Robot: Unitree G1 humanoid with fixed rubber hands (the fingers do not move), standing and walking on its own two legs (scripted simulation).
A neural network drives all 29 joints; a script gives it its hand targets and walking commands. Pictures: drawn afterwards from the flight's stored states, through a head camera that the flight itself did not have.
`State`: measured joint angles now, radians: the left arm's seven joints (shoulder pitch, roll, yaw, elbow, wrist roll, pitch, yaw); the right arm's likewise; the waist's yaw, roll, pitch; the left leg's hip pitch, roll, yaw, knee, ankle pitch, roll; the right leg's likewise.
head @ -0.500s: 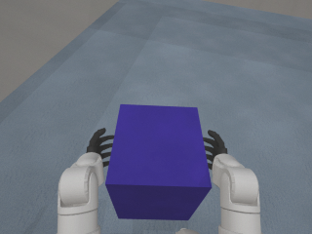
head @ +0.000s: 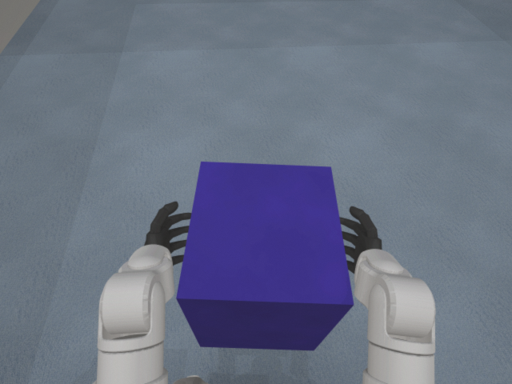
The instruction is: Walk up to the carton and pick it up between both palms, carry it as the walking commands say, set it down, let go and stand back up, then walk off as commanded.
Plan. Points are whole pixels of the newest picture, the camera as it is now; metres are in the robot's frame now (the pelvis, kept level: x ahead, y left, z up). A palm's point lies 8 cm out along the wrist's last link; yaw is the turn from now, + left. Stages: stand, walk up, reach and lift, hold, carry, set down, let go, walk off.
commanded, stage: carry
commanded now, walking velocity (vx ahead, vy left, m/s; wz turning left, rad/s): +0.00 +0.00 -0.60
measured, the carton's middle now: (261, 262) +0.30 -0.01 +0.00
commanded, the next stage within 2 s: none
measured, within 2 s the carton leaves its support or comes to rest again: neither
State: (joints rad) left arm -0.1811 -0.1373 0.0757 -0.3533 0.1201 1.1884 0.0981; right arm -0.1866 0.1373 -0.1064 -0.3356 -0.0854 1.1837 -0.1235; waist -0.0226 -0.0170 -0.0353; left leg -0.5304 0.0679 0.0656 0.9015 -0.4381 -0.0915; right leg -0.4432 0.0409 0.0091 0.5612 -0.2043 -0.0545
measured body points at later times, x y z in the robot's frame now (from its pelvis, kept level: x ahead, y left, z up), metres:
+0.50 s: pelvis -0.06 -0.02 -0.01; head -0.05 -0.03 +0.44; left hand +0.26 +0.02 +0.07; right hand +0.16 -0.26 +0.07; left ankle -0.02 +0.12 -0.72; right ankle -0.08 -0.12 -0.73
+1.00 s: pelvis -0.12 +0.00 +0.00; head -0.10 +0.02 +0.45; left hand +0.20 -0.02 +0.07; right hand +0.05 -0.27 +0.08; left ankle -0.08 +0.09 -0.73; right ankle -0.12 -0.11 -0.69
